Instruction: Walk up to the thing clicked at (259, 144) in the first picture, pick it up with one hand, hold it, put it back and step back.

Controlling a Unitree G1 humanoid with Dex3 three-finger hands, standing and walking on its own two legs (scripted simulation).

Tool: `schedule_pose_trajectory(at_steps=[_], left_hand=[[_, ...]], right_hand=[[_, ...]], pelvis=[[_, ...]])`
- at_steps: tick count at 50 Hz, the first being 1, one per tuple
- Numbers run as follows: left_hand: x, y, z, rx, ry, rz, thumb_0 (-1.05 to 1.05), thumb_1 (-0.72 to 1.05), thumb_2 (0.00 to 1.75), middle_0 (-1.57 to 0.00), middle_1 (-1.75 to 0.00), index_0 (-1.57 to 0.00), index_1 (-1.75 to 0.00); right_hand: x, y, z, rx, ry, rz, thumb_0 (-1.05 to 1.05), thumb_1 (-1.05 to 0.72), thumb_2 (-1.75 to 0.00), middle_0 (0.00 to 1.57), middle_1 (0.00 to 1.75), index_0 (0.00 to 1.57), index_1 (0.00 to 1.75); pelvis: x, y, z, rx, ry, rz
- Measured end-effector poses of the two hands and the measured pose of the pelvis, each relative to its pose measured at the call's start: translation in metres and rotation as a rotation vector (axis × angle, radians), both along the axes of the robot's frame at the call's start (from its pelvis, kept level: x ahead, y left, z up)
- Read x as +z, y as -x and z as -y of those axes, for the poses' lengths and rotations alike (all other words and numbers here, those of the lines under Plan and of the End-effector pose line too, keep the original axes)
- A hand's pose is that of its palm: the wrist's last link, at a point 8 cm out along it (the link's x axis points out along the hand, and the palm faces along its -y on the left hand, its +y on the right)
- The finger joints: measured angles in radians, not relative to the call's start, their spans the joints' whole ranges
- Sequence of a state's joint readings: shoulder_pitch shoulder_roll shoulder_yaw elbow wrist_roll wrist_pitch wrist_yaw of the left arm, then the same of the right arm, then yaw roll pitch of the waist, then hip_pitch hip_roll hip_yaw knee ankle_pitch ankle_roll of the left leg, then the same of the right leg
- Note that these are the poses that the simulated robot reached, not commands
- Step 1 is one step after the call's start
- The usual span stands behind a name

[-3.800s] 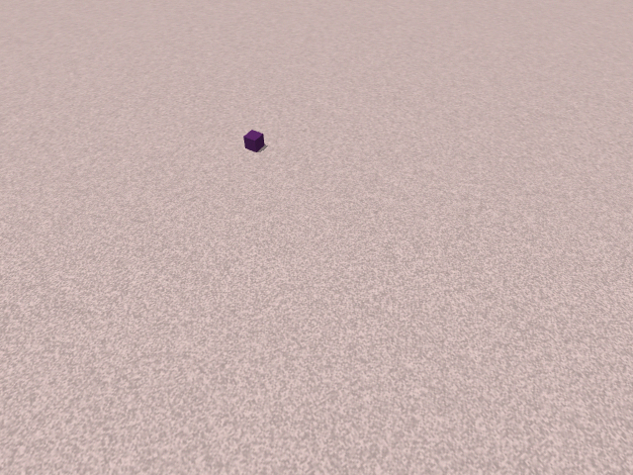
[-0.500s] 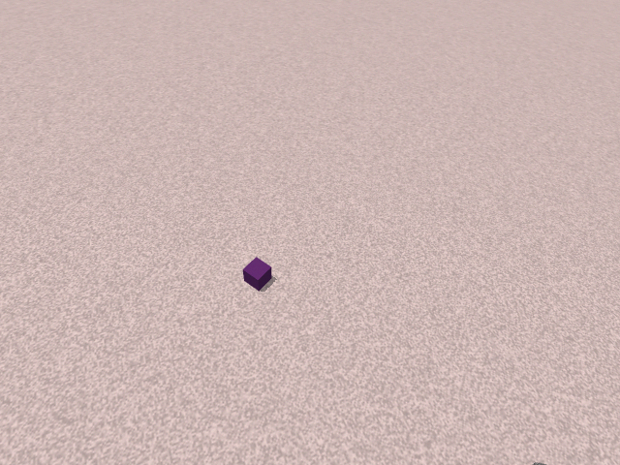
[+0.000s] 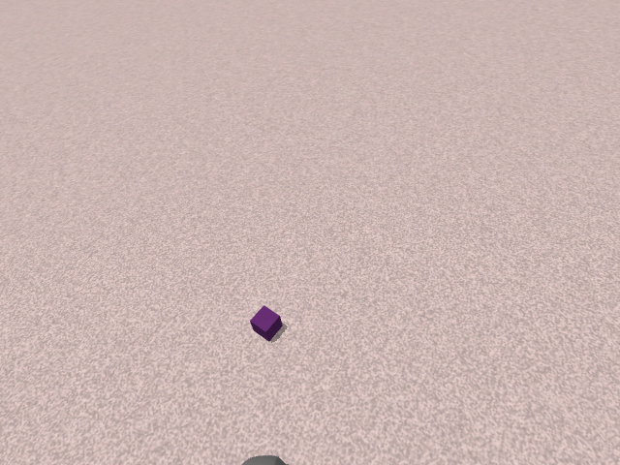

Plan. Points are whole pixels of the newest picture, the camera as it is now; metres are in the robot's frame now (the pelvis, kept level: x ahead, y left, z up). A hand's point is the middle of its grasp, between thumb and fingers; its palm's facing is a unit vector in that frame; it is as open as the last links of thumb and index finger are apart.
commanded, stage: walk up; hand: left
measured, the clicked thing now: (266, 323) +0.69 +0.25 -0.73
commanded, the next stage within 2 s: none
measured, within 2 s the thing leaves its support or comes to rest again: neither
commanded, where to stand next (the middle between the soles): +0.32 +0.02 m, yaw +0 degrees
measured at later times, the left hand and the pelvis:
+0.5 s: hand (138, 421) +0.22 +0.30 -0.15, palm faces -0.08 -0.93 -0.35, open 7.4 cm; pelvis +0.15 +0.03 +0.00, yaw +0 degrees
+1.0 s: hand (161, 374) +0.30 +0.30 -0.16, palm faces -0.01 -0.93 -0.37, open 7.4 cm; pelvis +0.22 +0.03 -0.01, yaw +0 degrees
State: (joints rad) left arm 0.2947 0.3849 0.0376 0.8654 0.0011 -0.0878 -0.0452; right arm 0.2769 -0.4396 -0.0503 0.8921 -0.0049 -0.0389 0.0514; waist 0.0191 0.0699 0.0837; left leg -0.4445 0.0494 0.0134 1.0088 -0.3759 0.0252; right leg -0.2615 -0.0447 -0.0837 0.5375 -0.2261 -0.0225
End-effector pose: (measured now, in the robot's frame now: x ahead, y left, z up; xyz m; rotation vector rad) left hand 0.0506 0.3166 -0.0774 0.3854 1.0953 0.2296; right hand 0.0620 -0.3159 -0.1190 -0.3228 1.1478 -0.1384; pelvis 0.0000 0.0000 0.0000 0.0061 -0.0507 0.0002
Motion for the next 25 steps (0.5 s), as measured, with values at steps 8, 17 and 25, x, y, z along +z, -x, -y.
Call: schedule_pose_trajectory(at_steps=[8, 17, 25], left_hand=[[-0.015, -0.018, -0.016, 0.032, 0.026, -0.059, 0.01, 0.90, 0.90, -0.21, -0.30, -0.21, -0.30], [-0.046, -0.086, -0.042, 0.019, 0.055, -0.112, 0.01, 0.90, 0.90, -0.20, -0.30, -0.20, -0.30], [-0.031, -0.164, -0.032, -0.045, 0.062, -0.070, 0.01, 0.90, 0.90, -0.20, -0.30, -0.20, -0.30]], right_hand=[[0.016, -0.072, -0.015, 0.054, 0.018, 0.020, 0.01, -0.90, -0.90, 0.20, 0.30, 0.21, 0.30], [0.030, -0.126, -0.033, 0.016, 0.087, 0.093, 0.01, -0.90, -0.90, 0.20, 0.30, 0.21, 0.30], [0.030, -0.129, -0.026, -0.031, 0.081, 0.017, 0.01, -0.90, -0.90, 0.20, 0.30, 0.21, 0.30]], pelvis=[[0.000, -0.050, -0.010, 0.013, 0.025, -0.010], [-0.010, -0.111, -0.036, 0.015, 0.007, 0.001], [-0.001, -0.153, -0.032, 0.001, -0.008, 0.001]])
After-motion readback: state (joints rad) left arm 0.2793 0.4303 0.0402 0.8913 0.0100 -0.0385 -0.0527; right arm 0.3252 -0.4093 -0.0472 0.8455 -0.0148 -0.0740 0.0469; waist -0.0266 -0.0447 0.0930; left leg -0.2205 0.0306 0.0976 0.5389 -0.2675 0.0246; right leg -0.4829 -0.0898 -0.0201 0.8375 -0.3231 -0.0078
